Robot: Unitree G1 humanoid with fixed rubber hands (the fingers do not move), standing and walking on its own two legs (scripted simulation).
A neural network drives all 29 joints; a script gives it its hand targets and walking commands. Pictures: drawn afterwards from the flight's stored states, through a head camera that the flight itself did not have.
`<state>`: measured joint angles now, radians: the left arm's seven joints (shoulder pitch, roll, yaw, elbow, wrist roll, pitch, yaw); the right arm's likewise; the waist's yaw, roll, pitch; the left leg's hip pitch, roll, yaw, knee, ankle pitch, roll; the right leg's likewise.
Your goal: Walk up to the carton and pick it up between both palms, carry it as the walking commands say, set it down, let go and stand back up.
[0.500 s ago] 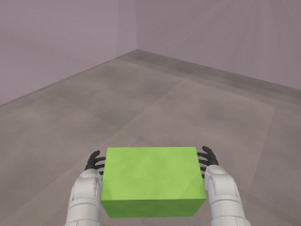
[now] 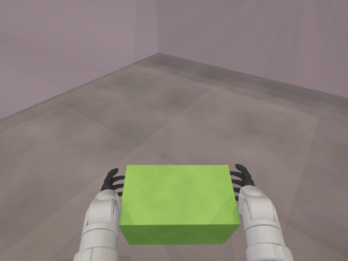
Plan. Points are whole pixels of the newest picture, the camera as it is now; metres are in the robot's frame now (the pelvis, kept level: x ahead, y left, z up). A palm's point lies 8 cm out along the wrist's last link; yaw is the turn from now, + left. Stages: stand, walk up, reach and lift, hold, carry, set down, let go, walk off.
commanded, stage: hold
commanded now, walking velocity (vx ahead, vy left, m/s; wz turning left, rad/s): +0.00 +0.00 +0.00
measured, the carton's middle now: (177, 206) +0.29 -0.01 -0.03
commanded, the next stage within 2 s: carry in 0.90 s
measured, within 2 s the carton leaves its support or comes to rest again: neither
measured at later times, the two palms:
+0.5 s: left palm (108, 198) +0.28 +0.16 +0.03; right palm (247, 194) +0.28 -0.18 +0.03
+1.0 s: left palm (107, 197) +0.28 +0.16 +0.04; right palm (245, 193) +0.28 -0.17 +0.04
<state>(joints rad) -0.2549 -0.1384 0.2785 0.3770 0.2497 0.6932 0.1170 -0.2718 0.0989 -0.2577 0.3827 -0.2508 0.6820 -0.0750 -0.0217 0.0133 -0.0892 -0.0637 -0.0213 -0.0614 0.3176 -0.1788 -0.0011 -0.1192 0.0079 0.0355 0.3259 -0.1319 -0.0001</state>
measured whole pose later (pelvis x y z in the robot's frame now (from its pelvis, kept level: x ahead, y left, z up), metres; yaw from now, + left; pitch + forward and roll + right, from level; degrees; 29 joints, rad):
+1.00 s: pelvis +0.00 +0.01 -0.01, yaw +0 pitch -3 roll +0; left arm -0.21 -0.14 0.21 0.25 0.22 0.74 0.15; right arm -0.24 0.09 -0.25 0.29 -0.21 0.72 -0.07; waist -0.03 0.01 -0.10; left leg -0.15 -0.04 -0.06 0.46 -0.25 0.01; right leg -0.20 0.00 0.04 0.46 -0.20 0.01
